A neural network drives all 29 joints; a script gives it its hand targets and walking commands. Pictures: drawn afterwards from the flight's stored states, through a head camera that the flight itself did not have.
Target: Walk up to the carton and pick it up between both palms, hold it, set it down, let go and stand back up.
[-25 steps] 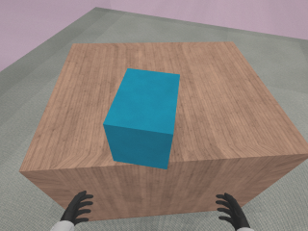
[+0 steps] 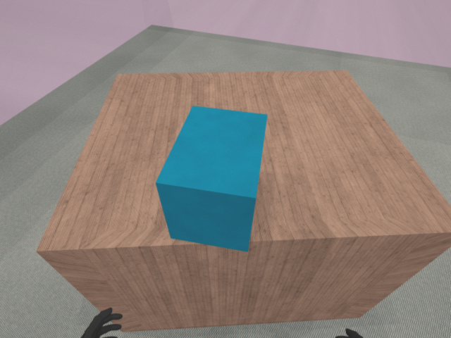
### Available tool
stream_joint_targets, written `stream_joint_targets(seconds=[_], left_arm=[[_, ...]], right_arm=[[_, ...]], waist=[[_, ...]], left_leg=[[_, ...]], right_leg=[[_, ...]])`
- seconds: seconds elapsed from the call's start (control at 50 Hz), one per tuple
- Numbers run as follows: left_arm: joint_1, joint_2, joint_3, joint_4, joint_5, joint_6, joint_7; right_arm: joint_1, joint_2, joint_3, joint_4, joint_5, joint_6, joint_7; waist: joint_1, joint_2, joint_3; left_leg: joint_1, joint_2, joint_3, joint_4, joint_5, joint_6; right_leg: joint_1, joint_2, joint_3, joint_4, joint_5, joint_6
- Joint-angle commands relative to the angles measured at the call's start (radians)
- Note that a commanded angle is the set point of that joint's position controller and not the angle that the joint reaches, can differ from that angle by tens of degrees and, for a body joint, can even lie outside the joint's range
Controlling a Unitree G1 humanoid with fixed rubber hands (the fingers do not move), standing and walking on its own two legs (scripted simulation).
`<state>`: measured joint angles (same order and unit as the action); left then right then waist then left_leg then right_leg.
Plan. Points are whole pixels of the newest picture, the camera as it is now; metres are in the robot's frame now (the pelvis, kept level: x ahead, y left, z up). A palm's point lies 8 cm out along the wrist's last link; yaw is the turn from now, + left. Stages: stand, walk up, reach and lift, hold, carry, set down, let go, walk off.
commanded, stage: stand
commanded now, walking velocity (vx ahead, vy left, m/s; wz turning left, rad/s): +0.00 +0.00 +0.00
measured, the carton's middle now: (219, 176) +0.44 +0.03 +0.02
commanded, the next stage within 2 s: none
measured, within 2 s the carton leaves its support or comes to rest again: neither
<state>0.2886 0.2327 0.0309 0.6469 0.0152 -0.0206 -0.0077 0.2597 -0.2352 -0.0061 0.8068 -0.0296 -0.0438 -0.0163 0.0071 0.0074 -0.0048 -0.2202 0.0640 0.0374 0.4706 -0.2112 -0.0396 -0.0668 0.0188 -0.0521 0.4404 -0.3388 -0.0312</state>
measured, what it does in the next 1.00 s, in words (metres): shifts its weight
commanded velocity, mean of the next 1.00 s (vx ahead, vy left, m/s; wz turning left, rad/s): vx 0.00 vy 0.00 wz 0.00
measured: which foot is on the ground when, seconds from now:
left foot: down 0.00-1.00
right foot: down 0.00-1.00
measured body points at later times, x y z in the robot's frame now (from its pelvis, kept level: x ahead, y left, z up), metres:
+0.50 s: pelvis -0.04 +0.02 +0.00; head -0.06 +0.02 +0.45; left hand +0.00 +0.27 -0.13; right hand +0.01 -0.23 -0.14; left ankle +0.02 +0.15 -0.74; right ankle -0.06 -0.09 -0.74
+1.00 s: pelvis -0.06 +0.03 -0.01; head -0.07 +0.03 +0.44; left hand -0.07 +0.29 -0.15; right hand -0.05 -0.22 -0.15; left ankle +0.02 +0.15 -0.74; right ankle -0.06 -0.09 -0.74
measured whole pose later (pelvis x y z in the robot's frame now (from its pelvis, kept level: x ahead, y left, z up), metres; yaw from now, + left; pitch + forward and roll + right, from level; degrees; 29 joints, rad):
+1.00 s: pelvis -0.06 +0.03 -0.01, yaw +2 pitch -3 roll -1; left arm 0.44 0.24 0.00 0.88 0.01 -0.02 0.01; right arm 0.37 -0.23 0.00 0.96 -0.01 0.00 -0.02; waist 0.00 0.02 0.03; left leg -0.32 0.03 0.02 0.51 -0.14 0.01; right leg -0.17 -0.02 -0.07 0.52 -0.29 0.01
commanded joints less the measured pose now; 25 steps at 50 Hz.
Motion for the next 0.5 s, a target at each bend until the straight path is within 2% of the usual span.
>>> stream_joint_targets(seconds=[0.0,0.18,0.48], left_arm=[[0.024,0.138,0.038,-0.091,-0.001,-0.034,0.007],[0.108,0.160,0.024,-0.040,-0.006,-0.031,0.015],[0.162,0.157,-0.003,0.060,-0.009,-0.021,0.022]], right_arm=[[-0.002,-0.119,-0.044,-0.088,0.000,-0.017,0.000],[0.067,-0.139,-0.035,-0.041,0.005,0.000,0.005],[0.118,-0.140,-0.010,0.040,0.016,0.010,0.002]], waist=[[-0.002,-0.045,-0.013],[-0.012,-0.007,0.081],[-0.009,0.014,0.134]], left_leg=[[0.075,0.041,-0.045,0.013,0.335,0.071],[0.048,0.048,-0.078,-0.015,0.210,0.066],[-0.023,0.036,-0.113,-0.078,0.005,0.056]], right_leg=[[-0.116,-0.123,0.095,-0.075,0.449,0.026],[-0.181,-0.112,0.104,-0.107,0.211,0.014],[-0.208,-0.106,0.105,-0.120,-0.014,0.012]])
